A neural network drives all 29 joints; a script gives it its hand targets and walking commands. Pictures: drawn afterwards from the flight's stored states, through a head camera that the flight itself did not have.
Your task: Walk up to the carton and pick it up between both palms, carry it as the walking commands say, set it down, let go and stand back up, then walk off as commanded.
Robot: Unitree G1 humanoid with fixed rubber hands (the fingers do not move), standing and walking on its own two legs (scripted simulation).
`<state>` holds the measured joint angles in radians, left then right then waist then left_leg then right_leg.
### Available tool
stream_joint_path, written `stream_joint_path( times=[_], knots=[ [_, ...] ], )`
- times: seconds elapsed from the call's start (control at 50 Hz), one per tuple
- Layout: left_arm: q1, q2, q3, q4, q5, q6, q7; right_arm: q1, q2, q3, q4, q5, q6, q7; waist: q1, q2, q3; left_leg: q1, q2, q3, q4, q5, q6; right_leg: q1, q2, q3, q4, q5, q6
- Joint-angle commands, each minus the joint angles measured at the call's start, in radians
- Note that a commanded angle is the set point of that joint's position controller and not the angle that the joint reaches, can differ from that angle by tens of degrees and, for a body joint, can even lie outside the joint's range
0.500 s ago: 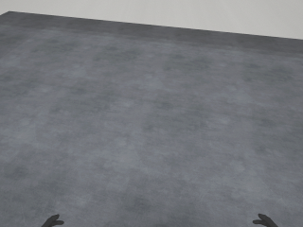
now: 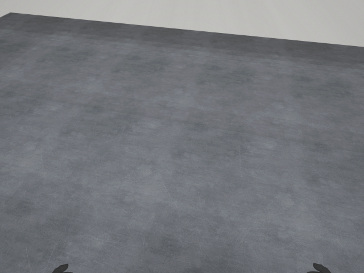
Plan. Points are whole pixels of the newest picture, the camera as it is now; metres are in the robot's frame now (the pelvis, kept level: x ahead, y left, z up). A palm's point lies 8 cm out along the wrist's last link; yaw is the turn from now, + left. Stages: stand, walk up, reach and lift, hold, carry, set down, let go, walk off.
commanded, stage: stand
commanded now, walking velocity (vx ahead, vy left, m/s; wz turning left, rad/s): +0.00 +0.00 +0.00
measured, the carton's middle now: out of the picture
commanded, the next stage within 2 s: walk up in 0.42 s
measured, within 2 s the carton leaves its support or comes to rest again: neither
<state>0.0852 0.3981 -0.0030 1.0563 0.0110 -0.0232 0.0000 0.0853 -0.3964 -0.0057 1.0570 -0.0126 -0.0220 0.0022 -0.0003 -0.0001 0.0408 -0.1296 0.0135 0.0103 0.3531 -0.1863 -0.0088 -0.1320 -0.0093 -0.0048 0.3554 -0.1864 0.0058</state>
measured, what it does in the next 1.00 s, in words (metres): lifts its left foot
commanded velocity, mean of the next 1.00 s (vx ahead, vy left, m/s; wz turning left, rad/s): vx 0.01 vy -0.01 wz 0.20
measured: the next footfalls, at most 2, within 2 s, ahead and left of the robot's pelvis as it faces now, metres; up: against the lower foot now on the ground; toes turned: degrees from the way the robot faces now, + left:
left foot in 1.08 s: -0.02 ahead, +0.12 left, +0.00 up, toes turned +22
right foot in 1.40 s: +0.05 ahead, -0.12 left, +0.00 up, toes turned +21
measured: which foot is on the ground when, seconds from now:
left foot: down 0.00-0.76, up 0.78-1.00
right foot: down 0.00-1.00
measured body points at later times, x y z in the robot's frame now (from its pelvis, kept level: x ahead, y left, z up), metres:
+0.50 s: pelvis +0.01 +0.00 +0.00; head +0.01 +0.00 +0.45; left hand +0.12 +0.32 -0.11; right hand +0.11 -0.32 -0.11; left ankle +0.00 +0.12 -0.75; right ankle +0.01 -0.12 -0.75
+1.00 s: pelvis -0.02 -0.03 -0.01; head +0.04 -0.01 +0.43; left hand -0.03 +0.27 -0.14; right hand +0.17 -0.26 -0.14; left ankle -0.05 +0.10 -0.71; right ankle +0.01 -0.15 -0.75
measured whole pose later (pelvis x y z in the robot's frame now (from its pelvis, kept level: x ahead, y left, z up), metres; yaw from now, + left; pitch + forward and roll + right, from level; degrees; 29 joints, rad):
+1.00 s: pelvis -0.02 -0.03 -0.01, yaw +15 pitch -1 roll +1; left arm 0.19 0.29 0.05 0.89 0.03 0.03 0.02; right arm 0.10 -0.30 -0.05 0.84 -0.01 0.08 0.04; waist 0.02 0.00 0.14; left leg -0.38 0.03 0.03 0.83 -0.45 -0.05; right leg -0.23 -0.11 -0.17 0.53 -0.28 0.02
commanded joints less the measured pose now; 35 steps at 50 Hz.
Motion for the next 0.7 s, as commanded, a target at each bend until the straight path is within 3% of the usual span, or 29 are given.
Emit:
stream_joint_path(
  times=[0.0,0.58,0.6,0.62,0.64,0.66,0.68],
  knots=[
    [-0.039,0.174,0.031,-0.041,-0.001,-0.009,0.004,-0.038,-0.174,-0.03,-0.042,0.0,-0.009,-0.005,0.0,0.001,-0.055,0.007,0.112,-0.091,-0.06,0.091,0.035,0.0,-0.114,0.092,-0.062,0.093,-0.033],
    [-0.036,0.176,0.033,-0.04,-0.001,-0.005,0.007,-0.036,-0.177,-0.032,-0.036,0.001,-0.004,-0.007,-0.001,0.001,-0.061,0.026,0.116,-0.088,-0.066,0.137,0.033,0.023,-0.119,0.086,-0.068,0.137,-0.031],
    [-0.11,0.149,0.105,-0.049,-0.006,0.044,-0.027,0.129,-0.187,-0.081,0.023,-0.019,0.061,-0.036,-0.065,-0.015,-0.049,0.174,0.243,-0.251,-0.013,0.121,0.05,-0.228,-0.083,-0.068,0.24,-0.088,0.038],
    [-0.02,0.077,0.08,-0.118,-0.004,0.057,0.007,0.08,-0.177,-0.07,-0.063,-0.028,0.063,-0.002,-0.033,0.208,0.057,-0.042,0.266,-0.354,0.021,0.579,0.163,-0.238,-0.026,0.0,0.291,-0.145,0.068],
    [0.024,0.03,0.055,-0.153,-0.01,0.058,0.012,0.067,-0.128,-0.065,-0.077,-0.009,0.06,0.0,-0.007,0.22,-0.016,0.008,0.268,-0.395,-0.023,0.649,0.167,-0.224,-0.024,-0.016,0.379,-0.313,0.083],
    [0.052,0.023,0.049,-0.157,-0.01,0.057,0.02,0.061,-0.122,-0.06,-0.095,-0.017,0.06,0.0,-0.005,0.236,-0.045,0.026,0.271,-0.386,-0.01,0.66,0.167,-0.245,-0.022,-0.005,0.405,-0.331,0.081],
    [0.12,0.053,0.046,-0.158,-0.026,0.044,0.021,0.039,-0.128,-0.079,-0.141,-0.006,0.066,0.005,0.028,0.216,-0.063,-0.023,0.233,-0.316,0.016,0.546,0.139,-0.137,-0.026,-0.026,0.352,-0.271,0.051]
  ],
)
